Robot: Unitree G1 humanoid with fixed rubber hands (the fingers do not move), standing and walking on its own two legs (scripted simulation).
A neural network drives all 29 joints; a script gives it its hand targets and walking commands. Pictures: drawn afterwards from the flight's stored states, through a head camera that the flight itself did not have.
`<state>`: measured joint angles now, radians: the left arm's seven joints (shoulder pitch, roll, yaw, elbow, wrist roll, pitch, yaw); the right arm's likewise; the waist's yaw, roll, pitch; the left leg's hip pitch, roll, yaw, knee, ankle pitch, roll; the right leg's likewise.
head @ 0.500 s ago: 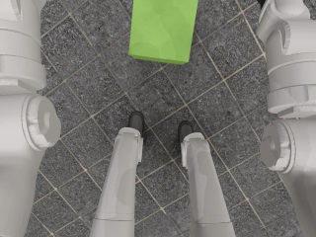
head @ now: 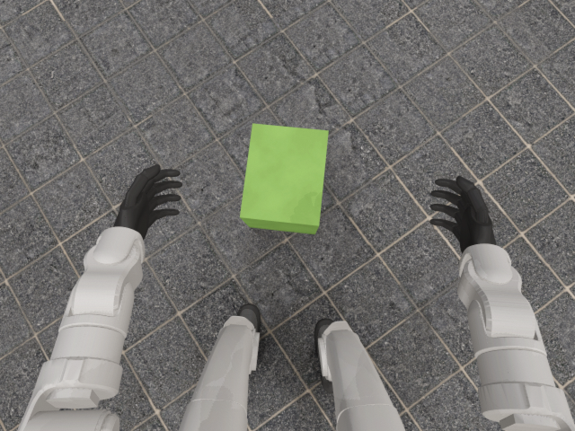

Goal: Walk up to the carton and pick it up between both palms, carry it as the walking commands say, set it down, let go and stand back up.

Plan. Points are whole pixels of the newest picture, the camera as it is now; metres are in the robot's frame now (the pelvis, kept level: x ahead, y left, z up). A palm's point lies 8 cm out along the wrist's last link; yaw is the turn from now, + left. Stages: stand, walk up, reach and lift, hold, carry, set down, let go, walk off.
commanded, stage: let go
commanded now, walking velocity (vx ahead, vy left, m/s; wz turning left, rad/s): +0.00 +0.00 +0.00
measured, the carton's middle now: (286, 182) +0.57 +0.04 -0.62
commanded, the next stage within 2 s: stand in 0.80 s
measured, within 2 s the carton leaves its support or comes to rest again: neither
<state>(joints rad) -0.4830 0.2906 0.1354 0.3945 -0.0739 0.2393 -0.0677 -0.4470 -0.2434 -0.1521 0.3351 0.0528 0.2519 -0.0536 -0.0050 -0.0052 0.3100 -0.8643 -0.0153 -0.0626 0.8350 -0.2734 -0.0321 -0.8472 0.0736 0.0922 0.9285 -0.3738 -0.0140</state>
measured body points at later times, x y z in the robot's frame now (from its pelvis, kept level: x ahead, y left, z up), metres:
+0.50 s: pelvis +0.04 +0.02 +0.05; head +0.09 +0.02 +0.50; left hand +0.23 +0.25 -0.04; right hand +0.23 -0.23 -0.02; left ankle +0.07 +0.15 -0.68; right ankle +0.03 -0.10 -0.69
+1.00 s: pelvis +0.07 +0.02 +0.05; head +0.09 +0.03 +0.50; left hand +0.26 +0.26 -0.03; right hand +0.23 -0.25 -0.03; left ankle +0.07 +0.15 -0.68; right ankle +0.03 -0.10 -0.68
